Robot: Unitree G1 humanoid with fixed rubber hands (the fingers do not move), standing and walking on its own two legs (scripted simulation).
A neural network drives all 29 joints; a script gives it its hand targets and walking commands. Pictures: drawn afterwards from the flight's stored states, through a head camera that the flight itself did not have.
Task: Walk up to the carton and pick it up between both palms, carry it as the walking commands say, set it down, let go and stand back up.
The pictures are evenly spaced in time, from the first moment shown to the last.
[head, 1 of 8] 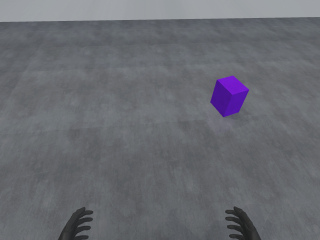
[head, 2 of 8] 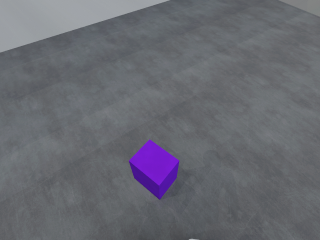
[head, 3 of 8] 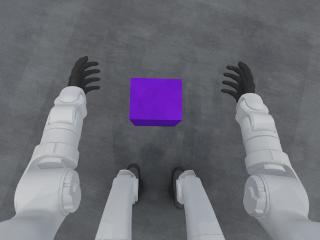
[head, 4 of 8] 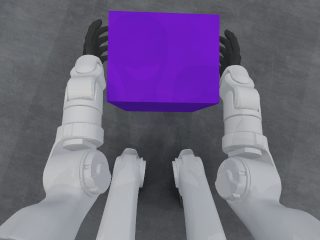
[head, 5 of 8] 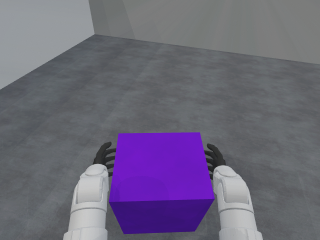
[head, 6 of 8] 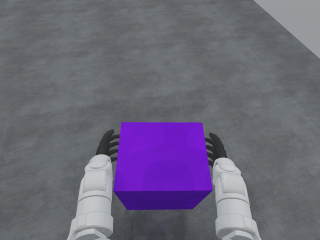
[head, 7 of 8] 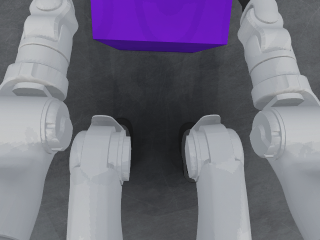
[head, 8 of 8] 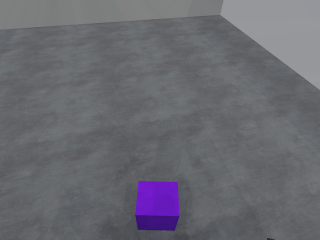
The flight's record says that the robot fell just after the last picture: no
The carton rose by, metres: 0.68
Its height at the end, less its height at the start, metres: +0.00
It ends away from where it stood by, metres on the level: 0.62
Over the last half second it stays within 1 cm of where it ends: yes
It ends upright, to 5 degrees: yes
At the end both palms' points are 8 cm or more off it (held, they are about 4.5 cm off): yes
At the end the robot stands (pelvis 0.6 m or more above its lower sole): yes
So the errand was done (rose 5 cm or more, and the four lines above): yes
